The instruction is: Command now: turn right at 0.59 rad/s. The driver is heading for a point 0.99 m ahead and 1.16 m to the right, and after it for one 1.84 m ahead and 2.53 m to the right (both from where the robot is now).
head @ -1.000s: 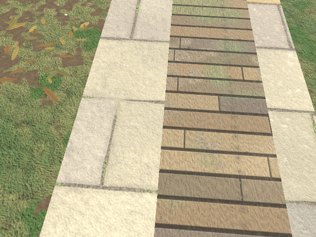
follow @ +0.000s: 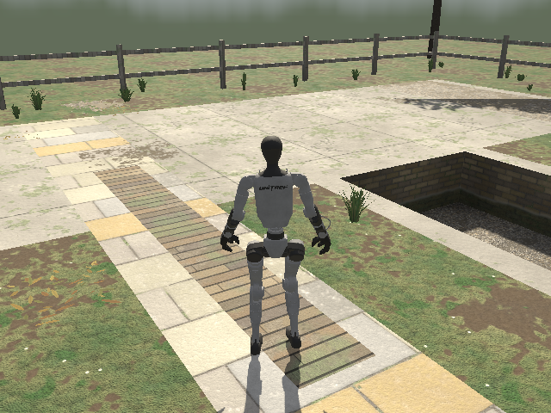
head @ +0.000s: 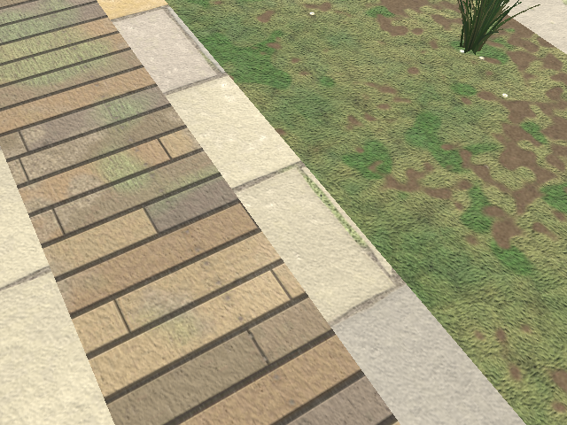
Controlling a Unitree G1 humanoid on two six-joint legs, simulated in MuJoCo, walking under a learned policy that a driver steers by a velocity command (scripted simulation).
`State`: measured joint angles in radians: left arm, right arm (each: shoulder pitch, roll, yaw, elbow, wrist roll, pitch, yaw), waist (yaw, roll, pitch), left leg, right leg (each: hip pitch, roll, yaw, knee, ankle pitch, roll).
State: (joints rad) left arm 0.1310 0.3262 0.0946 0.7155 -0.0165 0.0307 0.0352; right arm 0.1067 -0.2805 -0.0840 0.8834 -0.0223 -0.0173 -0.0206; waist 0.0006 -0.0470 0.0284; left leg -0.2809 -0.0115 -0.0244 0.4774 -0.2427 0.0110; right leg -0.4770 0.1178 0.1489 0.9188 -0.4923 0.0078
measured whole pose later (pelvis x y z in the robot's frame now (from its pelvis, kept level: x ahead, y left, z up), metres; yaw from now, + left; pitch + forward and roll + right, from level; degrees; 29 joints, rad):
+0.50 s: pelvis +0.01 -0.06 +0.00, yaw -18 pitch +2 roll +2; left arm 0.25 0.29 0.07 0.65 -0.01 0.00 0.00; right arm 0.12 -0.34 -0.09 0.81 0.01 -0.01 -0.01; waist 0.00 0.04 0.03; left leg -0.50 0.05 0.00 1.05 -0.38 -0.02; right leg -0.27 0.03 0.05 0.47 -0.24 -0.06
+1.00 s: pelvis +0.18 -0.09 +0.00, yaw -35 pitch +2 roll +1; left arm 0.30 0.32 0.07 0.64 -0.03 -0.02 0.00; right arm 0.27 -0.27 -0.07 0.80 -0.01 -0.10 0.01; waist -0.03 -0.06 -0.01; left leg -0.17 -0.02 0.05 0.38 -0.25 0.02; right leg -0.57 -0.03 0.08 1.14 -0.30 -0.01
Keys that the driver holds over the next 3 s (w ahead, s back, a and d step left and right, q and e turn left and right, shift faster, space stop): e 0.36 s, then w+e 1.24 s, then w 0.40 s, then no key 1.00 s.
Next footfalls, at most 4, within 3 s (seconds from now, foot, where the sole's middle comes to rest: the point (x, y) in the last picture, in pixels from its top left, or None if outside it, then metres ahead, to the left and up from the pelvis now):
0.34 right None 0.02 -0.16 -0.78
0.82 left None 0.25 0.00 -0.78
1.30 right None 0.35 -0.41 -0.78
1.78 left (481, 336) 0.69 -0.51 -0.78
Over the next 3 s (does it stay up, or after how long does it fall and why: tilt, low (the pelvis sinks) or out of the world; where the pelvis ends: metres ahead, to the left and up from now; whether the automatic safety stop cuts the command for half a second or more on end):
stays up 0.69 -0.71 0.00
